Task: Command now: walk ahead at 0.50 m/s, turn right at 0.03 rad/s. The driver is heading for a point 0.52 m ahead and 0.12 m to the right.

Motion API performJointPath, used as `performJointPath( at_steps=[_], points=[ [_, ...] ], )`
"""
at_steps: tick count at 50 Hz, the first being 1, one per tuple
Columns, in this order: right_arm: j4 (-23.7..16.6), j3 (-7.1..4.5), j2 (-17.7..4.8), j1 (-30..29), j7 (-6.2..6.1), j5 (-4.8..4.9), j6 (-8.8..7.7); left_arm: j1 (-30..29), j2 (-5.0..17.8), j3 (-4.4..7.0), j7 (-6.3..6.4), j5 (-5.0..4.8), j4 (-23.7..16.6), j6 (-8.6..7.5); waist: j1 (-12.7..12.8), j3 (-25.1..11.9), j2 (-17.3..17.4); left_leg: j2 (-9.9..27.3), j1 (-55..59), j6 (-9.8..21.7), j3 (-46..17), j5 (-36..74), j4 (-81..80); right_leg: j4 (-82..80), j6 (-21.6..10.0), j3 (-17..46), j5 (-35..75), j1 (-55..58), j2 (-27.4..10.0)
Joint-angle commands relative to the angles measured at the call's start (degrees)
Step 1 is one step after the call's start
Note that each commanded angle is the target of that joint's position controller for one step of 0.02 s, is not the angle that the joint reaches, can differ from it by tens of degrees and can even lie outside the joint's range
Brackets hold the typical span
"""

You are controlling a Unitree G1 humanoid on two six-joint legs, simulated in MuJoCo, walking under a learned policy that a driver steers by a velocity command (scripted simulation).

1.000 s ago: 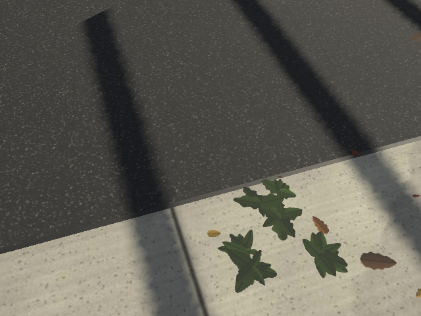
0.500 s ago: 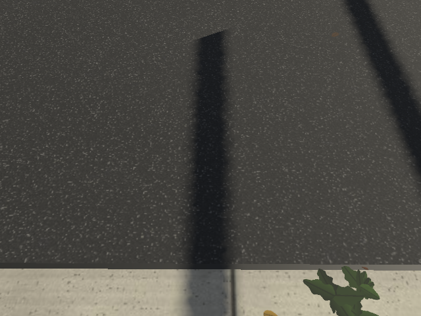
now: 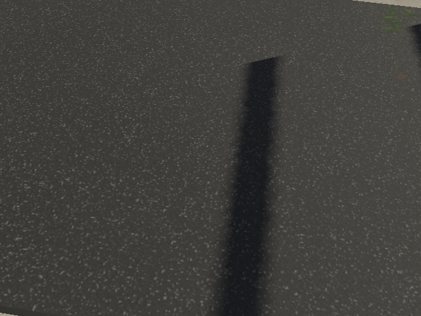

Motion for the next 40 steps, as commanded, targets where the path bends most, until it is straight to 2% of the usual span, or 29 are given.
performJointPath(
  at_steps=[1, 4, 7, 9, 10, 11, 12, 13, 14, 15, 16, 17, 18, 20, 22, 23, 25, 27, 29, 31, 32, 33, 34, 35, 36, 37, 38, 39, 40],
  points=[
    [-1.84, -2.36, -9.83, 0.97, -0.28, 0.02, -1.27, -5.4, 2.83, 0.13, -0.86, -0.89, -4.05, -0.67, -1.71, 0.47, 6.09, 15.31, -1.11, 7.19, -5.07, 11.71, -7.05, -6.51, -0.98, -1.53, 8.13, 3.86, 1.01],
    [0.13, -2.48, -10.14, 2.69, -0.18, -0.07, -0.97, -8.3, 3.28, 0.08, -1.93, -1.22, -5.51, -0.79, -2.84, 2.65, 5.28, 18.07, 6.56, 6.73, -4.28, 13.65, -5.8, -9.78, -2.95, -1.2, 4.91, -0.78, 1.67],
    [1.2, -2.81, -10.72, 2.84, -0.6, 0.02, -0.11, -8.6, 3.25, 0.0, -3.18, -1.19, -6.69, -0.93, -2.28, 2.63, 5.55, 19.91, 12.55, 5.39, -2.21, 23.77, -1.91, -11.42, -5.29, -1.91, -2.56, -1.81, 3.39],
    [0.64, -3.1, -11.88, 0.95, -1.08, 0.05, 0.39, -4.02, 4.78, 0.77, -3.38, -0.82, -6.08, -0.75, 0.54, -1.41, 7.3, 19.01, 13.18, 3.73, 0.4, 43.36, 4.55, -11.38, -7.23, -5.17, -7.42, 6.69, 6.76],
    [0.28, -3.12, -12.22, -0.15, -1.38, 0.09, 0.82, 1.79, 6.44, 1.78, -3.15, -0.58, -4.74, -0.56, 3.9, -5.2, 7.42, 17.52, 12.34, 2.58, 2.35, 52.96, 12.13, -12.27, -8.57, -7.1, -7.55, 14.97, 9.19],
    [-0.31, -2.78, -11.73, -0.97, -1.76, 0.0, 0.97, 9.95, 9.0, 3.08, -2.67, -0.54, -2.93, -0.39, 8.15, -9.73, 6.14, 15.25, 6.46, 0.63, 4.56, 52.31, 23.53, -13.67, -10.65, -5.29, -3.73, 27.97, 9.25],
    [-1.93, -1.6, -8.83, 1.65, -2.03, -1.73, 0.28, 18.14, 14.34, 4.4, -1.99, -0.54, -2.11, -0.02, 9.44, -16.92, -3.15, 10.88, -9.26, -2.29, 6.94, 29.13, 43.35, -12.24, -16.26, 12.01, 1.01, 46.77, -2.82],
    [-2.47, 0.04, -4.11, 5.92, -0.95, -1.53, -1.27, 18.52, 14.21, 4.15, -2.08, -1.41, -1.94, -0.11, 6.3, -22.79, -15.3, -0.51, -30.28, -5.99, 1.8, -18.23, 60.99, -21.46, -26.39, 41.64, -9.7, 62.35, -13.16],
    [-2.94, -0.84, -9.25, 1.68, 0.13, 0.05, -3.02, 18.44, 9.98, 3.12, -1.83, -1.65, -2.14, 0.25, 9.28, -20.65, -7.49, 3.56, -36.89, -4.9, -5.15, -17.31, 64.02, -24.87, -23.49, 40.94, -19.6, 62.05, -11.58],
    [-5.14, -0.87, -9.89, -4.48, 0.63, 1.61, -3.91, 15.45, 8.69, 2.73, -1.39, -1.04, -3.06, 0.48, 9.39, -13.22, -3.51, 6.06, -38.94, -4.24, -4.14, -12.94, 62.06, -25.69, -21.14, 33.33, -19.09, 54.93, -9.76],
    [-5.96, -0.64, -9.01, -7.33, 0.5, 0.78, -4.36, 12.43, 8.3, 2.46, -1.34, -0.57, -3.62, 0.57, 7.35, -7.29, 2.9, 8.13, -37.84, -4.08, -3.17, -10.0, 56.82, -27.02, -19.87, 28.14, -13.47, 45.71, -7.68],
    [-6.23, -1.1, -9.4, -7.88, 0.08, -0.65, -4.21, 10.13, 7.24, 2.11, -1.12, -0.38, -4.22, 0.47, 5.46, -5.38, 3.96, 9.81, -34.71, -4.53, -3.0, -7.86, 51.7, -27.91, -19.29, 24.85, -7.76, 39.83, -6.11],
    [-6.47, -1.23, -9.04, -7.08, 0.01, -1.09, -3.75, 8.95, 6.98, 1.88, -0.93, -0.01, -4.94, 0.55, 3.79, -4.21, 2.32, 10.37, -31.64, -5.12, -2.81, -7.1, 49.53, -29.15, -19.35, 23.04, -3.69, 35.54, -4.54],
    [-6.15, -1.11, -7.95, -4.97, -0.26, -1.32, -2.76, 8.18, 6.96, 1.92, -0.5, -0.33, -5.09, 0.61, 2.14, -3.41, 0.37, 10.85, -29.81, -6.73, -1.76, -6.66, 44.56, -30.44, -19.64, 19.76, 0.79, 30.93, -3.08],
    [-6.82, -0.62, -6.68, -7.18, -0.6, -1.47, -2.09, 9.16, 8.36, 2.34, 0.15, -0.58, -4.58, 0.64, 2.48, -2.22, 0.26, 10.33, -29.49, -8.56, -0.32, -2.79, 38.0, -30.97, -19.34, 16.27, 4.39, 27.14, -1.66],
    [-7.3, -0.3, -5.94, -9.37, -0.65, -1.53, -2.03, 9.73, 9.03, 2.58, 0.47, -0.78, -4.26, 0.77, 3.15, -1.79, 0.15, 9.84, -28.56, -9.1, 0.03, 1.39, 33.57, -30.92, -18.42, 14.66, 4.25, 25.64, -0.44],
    [-7.61, 0.18, -4.68, -12.97, -0.5, -1.58, -2.22, 10.4, 9.1, 2.6, 1.03, -0.88, -3.34, 1.39, 4.5, -1.38, -1.03, 7.76, -23.98, -9.46, 1.33, 10.35, 23.93, -28.59, -15.46, 9.79, 11.27, 23.16, 2.55],
    [-7.95, 0.27, -4.42, -15.95, 0.02, -1.26, -2.72, 13.78, 8.72, 2.49, 1.47, -1.02, -1.71, 2.16, 6.61, -3.13, -1.89, 5.33, -19.85, -9.14, 2.11, 18.51, 18.27, -26.18, -13.4, 9.15, 13.15, 24.1, 3.09],
    [-8.33, 0.01, -4.89, -17.62, 0.5, -0.99, -2.88, 15.3, 7.97, 2.2, 1.7, -1.13, -0.69, 2.76, 7.34, -3.67, -2.66, 4.55, -19.16, -8.07, 1.25, 19.73, 14.65, -23.59, -12.35, 11.11, 11.72, 27.45, 1.99],
    [-8.32, -0.66, -6.24, -17.18, 0.84, -1.3, -3.1, 15.26, 7.35, 2.02, 1.97, -0.76, -0.37, 3.19, 6.57, -4.32, -3.09, 4.54, -18.85, -6.26, -0.03, 16.98, 11.69, -19.19, -11.42, 14.08, 12.15, 32.09, 0.28],
    [-7.9, -0.99, -6.77, -15.61, 0.92, -1.5, -3.33, 14.36, 7.14, 1.97, 2.08, -0.52, -0.48, 3.33, 5.44, -4.73, -3.47, 4.64, -17.36, -5.13, -0.09, 16.16, 10.26, -16.61, -10.8, 15.07, 13.41, 33.52, -0.05],
    [-7.03, -1.21, -6.91, -12.65, 0.91, -1.84, -3.68, 12.68, 6.63, 1.81, 2.12, -0.49, -0.87, 3.4, 3.31, -5.45, -3.35, 4.92, -13.27, -3.77, 0.61, 19.54, 6.68, -13.01, -9.57, 14.69, 14.93, 33.65, 1.12],
    [-6.62, -1.62, -8.74, -9.35, 0.62, -2.66, -4.1, 12.45, 5.3, 1.41, 2.0, 0.01, -1.76, 3.16, 2.12, -8.85, -1.49, 8.82, -4.58, -1.64, -1.58, 33.29, 6.72, -6.75, -7.46, 13.46, 12.5, 31.36, 4.21],
    [-6.7, -1.88, -11.47, -5.15, 0.26, -3.91, -4.06, 16.44, 3.09, 0.53, 1.79, 0.8, -2.16, 2.55, 2.44, -15.81, 7.08, 19.34, 11.71, 4.57, -10.93, 57.13, 12.54, 6.02, -4.5, 10.99, -6.49, 21.34, 8.56],
    [-4.79, -1.51, -8.88, -1.77, 0.44, -3.08, -2.89, 24.45, 2.59, -0.19, 1.49, -0.13, -0.11, 2.53, 2.83, -24.15, 18.5, 29.99, 21.66, 14.34, -24.31, 61.28, 12.94, 19.76, -0.94, 8.44, -40.39, 13.13, 12.34],
    [-4.77, -0.8, -6.19, -1.65, 0.8, -0.95, -1.95, 24.04, 6.87, 0.62, 1.24, -0.39, 0.76, 3.2, 2.3, -23.41, 12.57, 28.94, 18.56, 13.77, -27.39, 45.75, 10.82, 23.54, 0.29, 9.78, -42.47, 10.95, 9.46],
    [-5.03, -0.57, -5.59, -4.86, 0.77, -0.35, -1.16, 18.55, 8.01, 1.19, 1.43, -0.9, 0.08, 4.37, 1.87, -17.0, 8.62, 26.32, 12.85, 11.34, -24.57, 32.36, 8.62, 25.9, 1.6, 8.31, -39.05, 8.37, 7.92],
    [-5.37, 0.01, -4.87, -8.39, 0.78, -0.7, -0.47, 14.95, 7.67, 1.28, 1.84, -0.81, -0.35, 5.64, 2.37, -12.3, 6.03, 23.91, 5.73, 9.46, -21.75, 22.99, 5.86, 24.27, 2.22, 6.54, -36.28, 8.26, 6.47],
    [-5.66, 0.5, -4.17, -12.03, 0.83, -1.0, 0.1, 13.01, 7.05, 1.39, 2.16, -0.4, -0.87, 6.77, 3.62, -8.19, 5.95, 21.86, -1.5, 8.03, -18.92, 16.14, 3.33, 19.95, 2.52, 5.57, -34.42, 10.0, 4.86]
  ],
)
